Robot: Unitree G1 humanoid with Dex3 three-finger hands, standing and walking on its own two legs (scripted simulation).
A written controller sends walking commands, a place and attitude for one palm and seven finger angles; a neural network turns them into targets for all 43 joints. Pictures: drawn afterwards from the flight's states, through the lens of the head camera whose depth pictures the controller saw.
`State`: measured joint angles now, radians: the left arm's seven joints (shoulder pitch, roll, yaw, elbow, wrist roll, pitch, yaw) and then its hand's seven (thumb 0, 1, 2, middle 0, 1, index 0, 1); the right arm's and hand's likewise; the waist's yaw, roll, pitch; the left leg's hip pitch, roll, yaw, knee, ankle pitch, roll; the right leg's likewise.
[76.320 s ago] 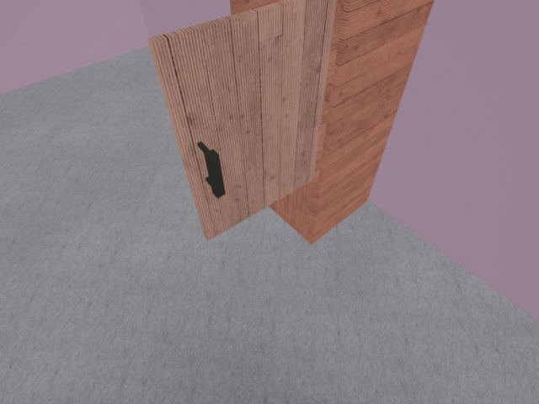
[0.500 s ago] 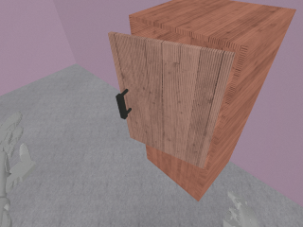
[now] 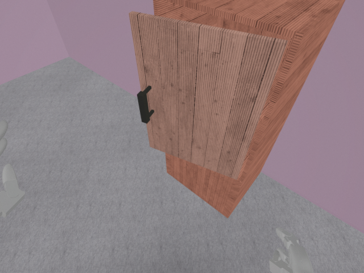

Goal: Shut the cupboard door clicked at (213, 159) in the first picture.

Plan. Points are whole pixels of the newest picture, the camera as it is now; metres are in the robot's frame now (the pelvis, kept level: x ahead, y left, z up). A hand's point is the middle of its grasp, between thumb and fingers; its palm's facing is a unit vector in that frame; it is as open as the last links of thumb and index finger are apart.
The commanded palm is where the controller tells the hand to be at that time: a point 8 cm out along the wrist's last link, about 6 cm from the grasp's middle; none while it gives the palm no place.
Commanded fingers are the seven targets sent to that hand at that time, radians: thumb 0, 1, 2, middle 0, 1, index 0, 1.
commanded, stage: step back with the hand held close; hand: left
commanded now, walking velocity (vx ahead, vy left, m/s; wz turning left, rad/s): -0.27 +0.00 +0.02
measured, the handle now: (147, 104) +0.67 +0.17 -0.04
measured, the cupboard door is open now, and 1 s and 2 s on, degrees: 15 15 15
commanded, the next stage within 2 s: stop stepping back and stand still in 0.80 s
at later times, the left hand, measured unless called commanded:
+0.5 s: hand out of the picture +0.13 +0.28 +0.18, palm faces +0.47 -0.75 -0.46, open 7.4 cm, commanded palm +0.05 +0.31 +0.18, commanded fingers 0.00 0.90 0.90 -0.20 -0.30 -0.20 -0.30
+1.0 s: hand out of the picture +0.01 +0.30 +0.18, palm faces +0.46 -0.79 -0.42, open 7.4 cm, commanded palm -0.02 +0.33 +0.18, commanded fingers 0.00 0.90 0.90 -0.20 -0.30 -0.20 -0.30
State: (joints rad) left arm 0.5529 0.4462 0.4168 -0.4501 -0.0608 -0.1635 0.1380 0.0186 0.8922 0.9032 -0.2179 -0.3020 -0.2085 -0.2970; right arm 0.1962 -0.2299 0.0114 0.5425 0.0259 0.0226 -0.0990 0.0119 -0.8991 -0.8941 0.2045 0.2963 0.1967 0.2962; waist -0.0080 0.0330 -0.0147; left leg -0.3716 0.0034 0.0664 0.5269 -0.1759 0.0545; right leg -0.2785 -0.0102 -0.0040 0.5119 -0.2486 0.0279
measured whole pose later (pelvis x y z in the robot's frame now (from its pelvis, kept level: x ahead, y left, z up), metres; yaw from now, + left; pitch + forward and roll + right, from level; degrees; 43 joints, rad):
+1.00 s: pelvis -0.17 +0.03 -0.01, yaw -1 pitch -2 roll -3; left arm 0.57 0.48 0.46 -0.59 -0.05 -0.26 0.15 0.02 0.89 0.90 -0.22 -0.30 -0.21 -0.30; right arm 0.22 -0.19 0.00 0.63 -0.01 -0.07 -0.06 0.01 -0.90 -0.89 0.21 0.30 0.20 0.30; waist 0.04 -0.03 -0.03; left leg -0.55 0.02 0.04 0.82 -0.35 -0.04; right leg -0.31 -0.02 0.00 0.61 -0.30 -0.01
